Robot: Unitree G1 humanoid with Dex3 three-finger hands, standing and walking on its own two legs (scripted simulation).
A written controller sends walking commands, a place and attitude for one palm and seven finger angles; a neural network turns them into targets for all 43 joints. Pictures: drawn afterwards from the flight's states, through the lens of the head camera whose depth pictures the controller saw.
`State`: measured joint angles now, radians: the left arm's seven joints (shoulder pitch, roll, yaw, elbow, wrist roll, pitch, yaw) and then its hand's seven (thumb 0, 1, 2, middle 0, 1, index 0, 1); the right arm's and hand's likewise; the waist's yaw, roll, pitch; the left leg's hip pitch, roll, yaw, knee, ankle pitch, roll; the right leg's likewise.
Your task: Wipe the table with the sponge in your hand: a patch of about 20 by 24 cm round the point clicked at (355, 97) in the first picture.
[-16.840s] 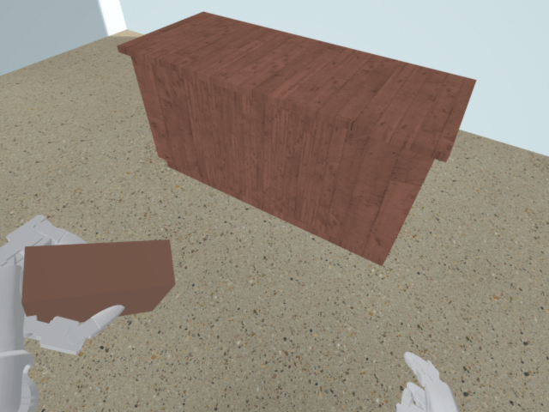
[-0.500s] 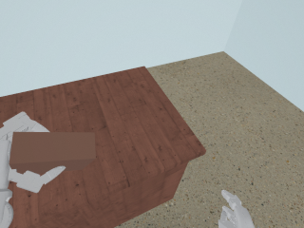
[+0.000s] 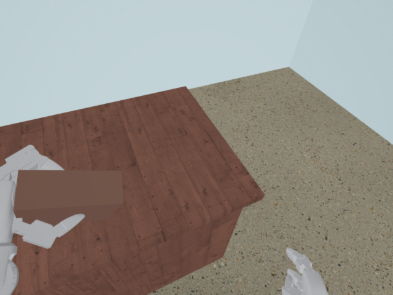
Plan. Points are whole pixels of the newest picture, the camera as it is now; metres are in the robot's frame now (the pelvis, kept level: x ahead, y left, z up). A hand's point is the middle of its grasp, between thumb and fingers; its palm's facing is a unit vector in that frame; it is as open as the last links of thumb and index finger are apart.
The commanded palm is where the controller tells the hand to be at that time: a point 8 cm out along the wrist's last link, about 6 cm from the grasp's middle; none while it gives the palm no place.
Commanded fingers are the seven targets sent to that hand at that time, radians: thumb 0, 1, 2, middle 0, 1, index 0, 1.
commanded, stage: shuffle to correct the standing spot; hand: left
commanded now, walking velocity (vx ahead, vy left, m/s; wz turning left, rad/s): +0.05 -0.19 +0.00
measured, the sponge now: (86, 198) +0.23 +0.21 +0.13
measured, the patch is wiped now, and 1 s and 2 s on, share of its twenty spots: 0.00 0.00 0.00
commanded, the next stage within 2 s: none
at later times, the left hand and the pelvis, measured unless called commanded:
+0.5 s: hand (93, 191) +0.23 +0.19 +0.15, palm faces +0.31 -0.86 -0.40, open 9.5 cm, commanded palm +0.17 +0.23 +0.17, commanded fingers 0.00 0.10 1.30 -1.20 -1.60 -1.20 -1.60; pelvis +0.01 -0.05 -0.01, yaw +0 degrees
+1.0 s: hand (95, 195) +0.23 +0.18 +0.15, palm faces +0.31 -0.86 -0.40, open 9.5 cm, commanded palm +0.17 +0.22 +0.17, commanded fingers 0.00 0.10 1.30 -1.20 -1.60 -1.20 -1.60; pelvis +0.01 -0.06 -0.01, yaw +1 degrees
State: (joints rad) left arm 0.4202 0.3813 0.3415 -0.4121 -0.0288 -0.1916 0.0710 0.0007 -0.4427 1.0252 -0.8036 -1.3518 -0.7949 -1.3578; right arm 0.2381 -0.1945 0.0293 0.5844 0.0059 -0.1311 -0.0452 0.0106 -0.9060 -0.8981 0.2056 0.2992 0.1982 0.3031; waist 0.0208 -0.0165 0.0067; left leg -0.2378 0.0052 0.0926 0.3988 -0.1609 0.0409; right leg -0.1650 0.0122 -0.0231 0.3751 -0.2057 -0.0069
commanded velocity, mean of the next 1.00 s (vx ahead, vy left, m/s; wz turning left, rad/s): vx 0.05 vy -0.19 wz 0.00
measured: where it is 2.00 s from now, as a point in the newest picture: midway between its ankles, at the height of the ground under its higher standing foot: outside the picture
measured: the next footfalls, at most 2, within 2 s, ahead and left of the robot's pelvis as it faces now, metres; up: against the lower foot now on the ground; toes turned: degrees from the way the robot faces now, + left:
none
